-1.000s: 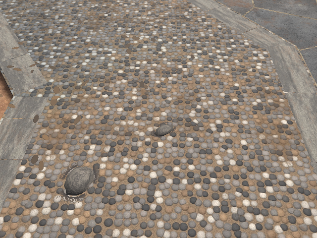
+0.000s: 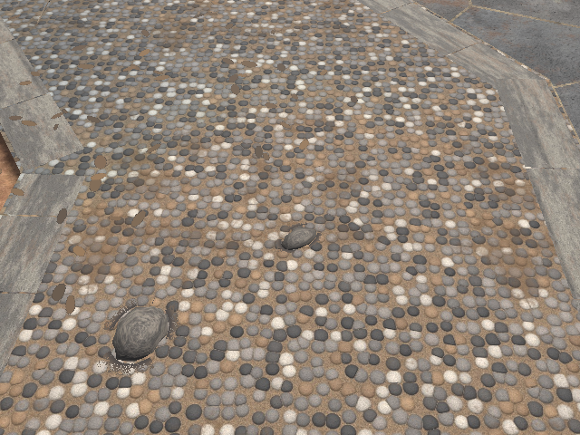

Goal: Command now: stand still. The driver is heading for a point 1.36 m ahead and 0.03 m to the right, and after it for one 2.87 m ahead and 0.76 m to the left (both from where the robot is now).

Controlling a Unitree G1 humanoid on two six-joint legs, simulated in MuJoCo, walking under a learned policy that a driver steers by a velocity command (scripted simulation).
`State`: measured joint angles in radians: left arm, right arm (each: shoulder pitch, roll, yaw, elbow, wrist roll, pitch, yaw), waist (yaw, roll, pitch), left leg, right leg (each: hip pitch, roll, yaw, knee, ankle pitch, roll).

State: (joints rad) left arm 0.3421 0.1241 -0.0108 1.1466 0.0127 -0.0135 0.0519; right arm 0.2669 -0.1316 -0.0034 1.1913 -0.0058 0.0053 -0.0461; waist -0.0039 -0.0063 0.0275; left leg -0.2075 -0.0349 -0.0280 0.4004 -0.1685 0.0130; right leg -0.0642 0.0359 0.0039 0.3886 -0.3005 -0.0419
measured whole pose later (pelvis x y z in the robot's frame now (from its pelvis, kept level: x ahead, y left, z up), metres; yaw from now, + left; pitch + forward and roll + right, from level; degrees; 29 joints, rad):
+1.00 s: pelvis +0.38 +0.09 -0.02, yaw +1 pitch +2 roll +0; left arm -0.03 0.21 0.04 0.81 0.02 -0.05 -0.06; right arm 0.55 -0.15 -0.03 1.07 -0.01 -0.13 0.00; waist -0.07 -0.01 0.01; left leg 0.26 -0.07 0.06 0.01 -0.31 0.06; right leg -0.77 -0.09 -0.10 0.68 0.07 -0.09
